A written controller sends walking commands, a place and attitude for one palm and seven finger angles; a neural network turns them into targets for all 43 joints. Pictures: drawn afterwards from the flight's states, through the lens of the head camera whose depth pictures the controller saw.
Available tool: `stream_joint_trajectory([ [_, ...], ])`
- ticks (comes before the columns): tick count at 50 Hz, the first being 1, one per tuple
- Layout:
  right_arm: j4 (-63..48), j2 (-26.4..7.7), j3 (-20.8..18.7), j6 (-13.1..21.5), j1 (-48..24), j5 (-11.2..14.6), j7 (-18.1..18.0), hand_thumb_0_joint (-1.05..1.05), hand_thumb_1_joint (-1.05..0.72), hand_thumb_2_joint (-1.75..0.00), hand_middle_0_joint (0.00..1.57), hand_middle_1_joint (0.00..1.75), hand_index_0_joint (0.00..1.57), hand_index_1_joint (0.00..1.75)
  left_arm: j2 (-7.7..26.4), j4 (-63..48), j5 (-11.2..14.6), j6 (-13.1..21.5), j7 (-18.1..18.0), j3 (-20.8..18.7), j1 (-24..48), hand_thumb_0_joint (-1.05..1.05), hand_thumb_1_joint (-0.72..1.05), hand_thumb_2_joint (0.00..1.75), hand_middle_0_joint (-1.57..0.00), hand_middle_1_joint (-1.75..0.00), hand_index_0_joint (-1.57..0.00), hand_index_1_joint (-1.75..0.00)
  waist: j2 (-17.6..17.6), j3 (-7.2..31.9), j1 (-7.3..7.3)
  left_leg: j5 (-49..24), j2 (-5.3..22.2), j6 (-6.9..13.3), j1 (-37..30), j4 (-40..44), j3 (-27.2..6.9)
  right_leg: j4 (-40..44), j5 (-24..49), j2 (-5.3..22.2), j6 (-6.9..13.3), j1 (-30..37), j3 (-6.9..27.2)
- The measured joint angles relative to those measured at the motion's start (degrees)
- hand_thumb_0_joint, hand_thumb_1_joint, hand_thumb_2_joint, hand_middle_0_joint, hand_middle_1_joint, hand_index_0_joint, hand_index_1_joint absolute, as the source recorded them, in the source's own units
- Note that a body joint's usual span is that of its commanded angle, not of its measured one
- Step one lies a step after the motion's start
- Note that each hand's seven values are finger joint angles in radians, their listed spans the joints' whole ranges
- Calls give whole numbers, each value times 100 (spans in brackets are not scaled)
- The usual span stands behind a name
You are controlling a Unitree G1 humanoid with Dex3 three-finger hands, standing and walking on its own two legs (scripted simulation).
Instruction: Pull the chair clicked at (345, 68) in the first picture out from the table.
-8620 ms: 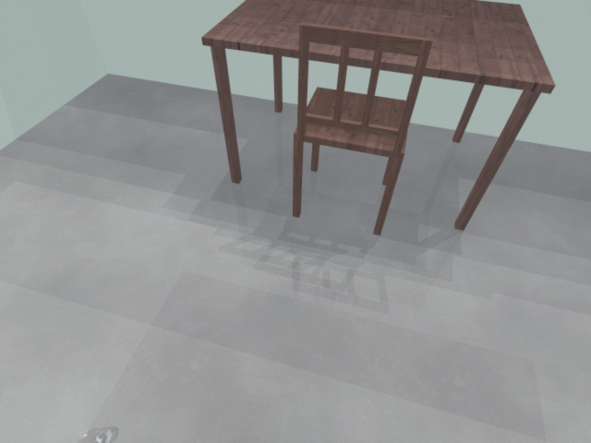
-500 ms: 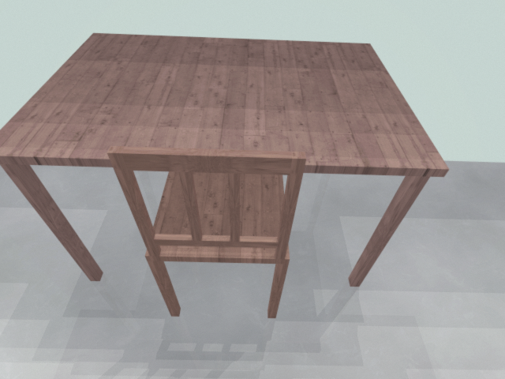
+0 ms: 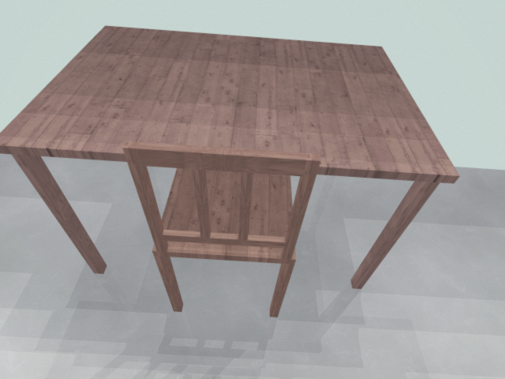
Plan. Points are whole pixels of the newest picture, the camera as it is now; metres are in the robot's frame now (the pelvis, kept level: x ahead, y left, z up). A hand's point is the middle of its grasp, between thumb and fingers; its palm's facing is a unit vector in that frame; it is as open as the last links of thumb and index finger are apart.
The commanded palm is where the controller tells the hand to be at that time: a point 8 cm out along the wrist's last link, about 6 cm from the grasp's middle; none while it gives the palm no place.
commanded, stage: look again from close up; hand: left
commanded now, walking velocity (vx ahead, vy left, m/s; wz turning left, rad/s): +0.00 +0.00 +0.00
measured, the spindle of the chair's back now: (202, 204) +0.51 +0.15 -0.10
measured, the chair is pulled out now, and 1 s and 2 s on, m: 0.00 0.00 0.00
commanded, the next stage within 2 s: none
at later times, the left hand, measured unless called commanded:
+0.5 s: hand out of the picture -0.02 +0.16 -0.18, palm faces +0.03 -0.99 -0.14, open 7.3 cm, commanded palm none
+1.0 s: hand out of the picture -0.03 +0.15 -0.18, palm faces +0.03 -0.99 -0.15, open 7.3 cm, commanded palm none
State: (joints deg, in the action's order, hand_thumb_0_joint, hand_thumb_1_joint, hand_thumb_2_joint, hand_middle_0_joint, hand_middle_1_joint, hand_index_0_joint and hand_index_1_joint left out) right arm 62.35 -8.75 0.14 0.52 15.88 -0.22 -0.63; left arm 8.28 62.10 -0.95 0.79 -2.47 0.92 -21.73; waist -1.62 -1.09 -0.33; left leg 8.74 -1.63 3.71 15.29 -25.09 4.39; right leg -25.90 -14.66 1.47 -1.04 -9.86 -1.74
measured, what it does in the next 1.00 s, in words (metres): stands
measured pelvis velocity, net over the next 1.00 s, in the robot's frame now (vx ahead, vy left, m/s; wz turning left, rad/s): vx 0.01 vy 0.00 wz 0.00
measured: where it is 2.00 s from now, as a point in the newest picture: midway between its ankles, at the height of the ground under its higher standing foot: outside the picture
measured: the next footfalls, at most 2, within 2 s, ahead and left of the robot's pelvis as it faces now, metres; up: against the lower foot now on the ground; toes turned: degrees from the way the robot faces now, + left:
none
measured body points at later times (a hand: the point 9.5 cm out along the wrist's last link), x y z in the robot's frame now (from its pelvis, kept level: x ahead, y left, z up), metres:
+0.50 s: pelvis +0.01 +0.00 +0.00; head +0.01 +0.02 +0.45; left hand -0.02 +0.21 -0.17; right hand +0.00 -0.22 -0.15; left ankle +0.06 +0.08 -0.74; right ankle -0.01 -0.13 -0.74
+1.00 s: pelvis +0.01 +0.00 +0.00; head +0.02 +0.02 +0.45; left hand -0.03 +0.21 -0.16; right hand +0.00 -0.21 -0.15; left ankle +0.06 +0.08 -0.74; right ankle -0.01 -0.13 -0.74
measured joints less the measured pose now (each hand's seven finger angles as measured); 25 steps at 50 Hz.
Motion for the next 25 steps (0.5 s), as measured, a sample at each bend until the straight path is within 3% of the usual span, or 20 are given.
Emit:
stream_joint_trajectory([
  [25, 253, 132, 23, -6, 79, 17, -15, 1, -92, -90, 20, 30, 20, 30, -69, 58, 9, 36, -21, 10, 76, 0, 91, 90, -19, -30, -20, -30, -12, -7, 19, -27, -37, 19, -121, 144, 10, 143, 30, 30, -27, 118, 11],
])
